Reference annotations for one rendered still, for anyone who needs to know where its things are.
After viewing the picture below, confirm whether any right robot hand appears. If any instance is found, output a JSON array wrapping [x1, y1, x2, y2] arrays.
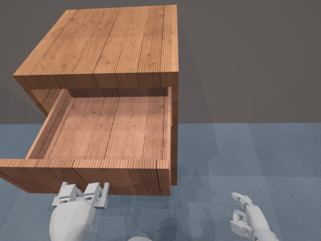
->
[[231, 192, 270, 241]]

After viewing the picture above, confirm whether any handle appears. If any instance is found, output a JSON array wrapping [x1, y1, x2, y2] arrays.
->
[[52, 182, 109, 209]]

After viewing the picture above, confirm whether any right robot forearm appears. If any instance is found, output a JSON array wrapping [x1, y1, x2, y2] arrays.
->
[[253, 229, 279, 241]]

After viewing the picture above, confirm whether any cabinet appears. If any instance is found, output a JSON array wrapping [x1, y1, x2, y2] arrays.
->
[[13, 5, 179, 185]]

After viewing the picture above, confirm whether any drawer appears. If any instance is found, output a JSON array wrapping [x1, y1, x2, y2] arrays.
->
[[0, 87, 172, 196]]

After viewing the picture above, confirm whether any left robot hand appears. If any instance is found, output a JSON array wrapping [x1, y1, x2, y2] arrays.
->
[[49, 182, 103, 241]]

